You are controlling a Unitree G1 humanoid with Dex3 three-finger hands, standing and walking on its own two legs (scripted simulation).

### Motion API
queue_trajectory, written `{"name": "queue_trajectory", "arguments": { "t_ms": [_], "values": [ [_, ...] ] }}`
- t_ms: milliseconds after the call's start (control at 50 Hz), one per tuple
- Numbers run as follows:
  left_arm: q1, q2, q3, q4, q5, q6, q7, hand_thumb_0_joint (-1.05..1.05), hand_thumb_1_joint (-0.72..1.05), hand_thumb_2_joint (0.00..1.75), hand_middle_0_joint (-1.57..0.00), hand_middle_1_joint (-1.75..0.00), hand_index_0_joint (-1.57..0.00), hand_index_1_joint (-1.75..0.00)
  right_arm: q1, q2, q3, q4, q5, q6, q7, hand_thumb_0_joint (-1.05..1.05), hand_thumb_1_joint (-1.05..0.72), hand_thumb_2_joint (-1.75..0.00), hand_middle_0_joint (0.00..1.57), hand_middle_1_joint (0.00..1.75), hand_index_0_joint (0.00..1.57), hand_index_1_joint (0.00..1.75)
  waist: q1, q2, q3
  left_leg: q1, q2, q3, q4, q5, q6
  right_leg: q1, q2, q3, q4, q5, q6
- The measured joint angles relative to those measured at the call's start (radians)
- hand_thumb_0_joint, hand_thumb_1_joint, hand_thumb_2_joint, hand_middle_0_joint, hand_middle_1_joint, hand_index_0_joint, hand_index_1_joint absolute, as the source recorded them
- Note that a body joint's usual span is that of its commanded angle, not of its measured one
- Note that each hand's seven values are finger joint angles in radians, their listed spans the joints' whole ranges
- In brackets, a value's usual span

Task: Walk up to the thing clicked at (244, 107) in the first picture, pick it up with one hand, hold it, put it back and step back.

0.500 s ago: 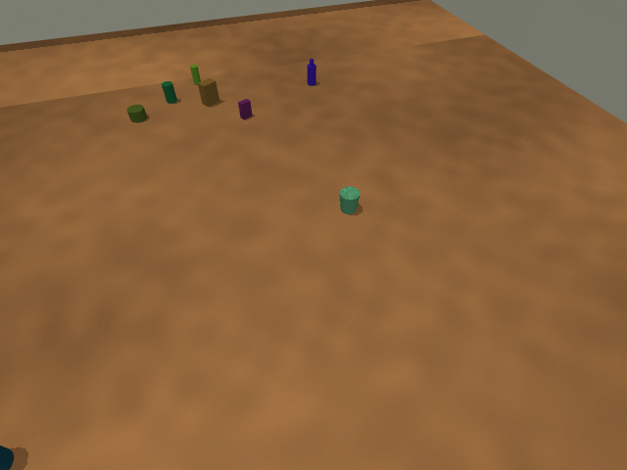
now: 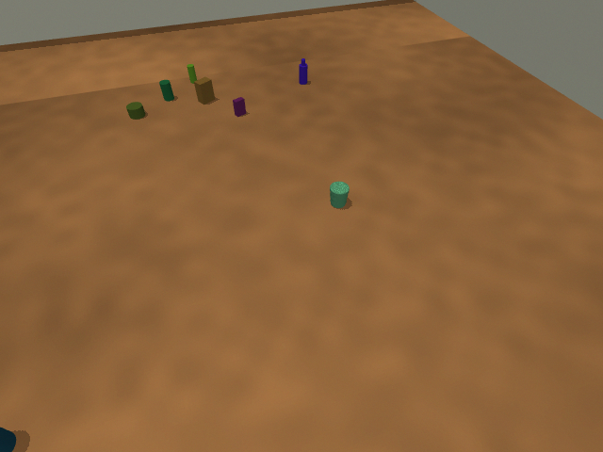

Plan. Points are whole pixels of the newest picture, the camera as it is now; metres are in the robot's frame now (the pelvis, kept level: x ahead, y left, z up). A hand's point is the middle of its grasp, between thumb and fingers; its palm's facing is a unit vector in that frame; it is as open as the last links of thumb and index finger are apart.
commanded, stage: stand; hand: left
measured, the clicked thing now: (239, 106) +2.16 +0.37 -0.73
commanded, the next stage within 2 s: walk up in 0.62 s
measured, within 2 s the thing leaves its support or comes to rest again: neither
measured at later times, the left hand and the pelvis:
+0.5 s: hand out of the picture +0.08 +0.25 -0.16, palm faces -0.03 -0.94 -0.34, open 7.4 cm; pelvis +0.00 +0.00 +0.00, yaw +0 degrees
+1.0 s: hand out of the picture +0.07 +0.30 -0.15, palm faces +0.08 -0.91 -0.42, open 7.4 cm; pelvis +0.09 +0.00 -0.01, yaw +4 degrees
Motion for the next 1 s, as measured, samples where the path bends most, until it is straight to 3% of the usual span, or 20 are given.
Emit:
{"name": "queue_trajectory", "arguments": {
  "t_ms": [620,680,720,760,800,840,920,1000],
  "values": [
    [0.002,0.0,0.002,-0.004,0.001,0.0,0.001,0.01,0.9,0.89,-0.21,-0.3,-0.2,-0.3,0.001,-0.003,0.004,-0.003,0.001,0.001,-0.002,0.01,-0.91,-0.89,0.2,0.3,0.21,0.3,-0.001,0.0,-0.001,0.012,-0.003,-0.005,-0.007,-0.003,0.002,0.018,-0.003,-0.006,-0.016,0.0,0.003],
    [0.03,0.011,0.031,-0.031,0.016,-0.011,-0.037,0.01,0.9,0.89,-0.21,-0.3,-0.2,-0.3,0.036,-0.009,-0.032,-0.031,-0.012,-0.008,0.035,0.01,-0.91,-0.89,0.2,0.3,0.21,0.3,0.0,-0.002,-0.032,-0.035,-0.008,-0.01,0.088,-0.161,0.039,-0.035,-0.008,-0.015,0.1,-0.188,-0.026],
    [0.053,0.028,0.048,-0.052,0.021,-0.018,-0.054,0.01,0.9,0.89,-0.21,-0.3,-0.2,-0.3,0.061,-0.023,-0.05,-0.047,-0.018,-0.012,0.053,0.01,-0.91,-0.89,0.21,0.3,0.21,0.3,0.006,-0.005,-0.059,-0.061,-0.012,-0.006,0.133,-0.216,0.052,-0.072,-0.014,-0.019,0.17,-0.276,-0.041],
    [0.064,0.048,0.061,-0.069,0.022,-0.024,-0.062,0.01,0.9,0.89,-0.21,-0.3,-0.2,-0.3,0.07,-0.04,-0.07,-0.061,-0.021,-0.017,0.062,0.01,-0.91,-0.89,0.21,0.3,0.21,0.3,0.014,-0.003,-0.056,-0.072,-0.008,0.0,0.156,-0.176,0.046,-0.089,-0.021,-0.03,0.206,-0.249,-0.048],
    [0.077,0.065,0.072,-0.079,0.022,-0.035,-0.065,0.01,0.9,0.89,-0.21,-0.3,-0.2,-0.3,0.074,-0.057,-0.086,-0.068,-0.022,-0.015,0.067,0.01,-0.91,-0.89,0.21,0.3,0.21,0.3,0.017,0.014,-0.042,-0.07,0.011,-0.006,0.197,-0.148,0.033,-0.066,-0.016,-0.055,0.195,-0.159,-0.035],
    [0.107,0.076,0.084,-0.085,0.031,-0.05,-0.064,0.01,0.9,0.89,-0.21,-0.3,-0.2,-0.3,0.091,-0.069,-0.095,-0.068,-0.024,0.0,0.069,0.01,-0.91,-0.89,0.2,0.3,0.21,0.3,0.016,0.038,-0.058,-0.098,0.027,-0.03,0.3,-0.228,0.026,-0.031,0.002,-0.085,0.176,-0.15,-0.015],
    [0.172,0.094,0.089,-0.103,0.031,-0.065,-0.054,0.01,0.9,0.89,-0.21,-0.3,-0.2,-0.3,0.096,-0.079,-0.086,-0.068,-0.024,0.01,0.073,0.01,-0.91,-0.89,0.2,0.3,0.21,0.3,0.048,0.026,-0.076,-0.238,0.011,-0.02,0.548,-0.252,0.02,0.066,-0.007,-0.104,0.08,-0.162,-0.033],
    [0.213,0.098,0.078,-0.1,0.02,-0.075,-0.049,0.01,0.9,0.89,-0.21,-0.3,-0.2,-0.3,0.048,-0.105,-0.089,-0.112,-0.015,-0.012,0.094,0.02,-0.91,-0.89,0.2,0.3,0.21,0.3,0.055,0.041,-0.025,-0.359,0.05,-0.033,0.506,-0.178,0.017,0.185,-0.008,-0.12,-0.04,-0.144,-0.011]
  ]
}}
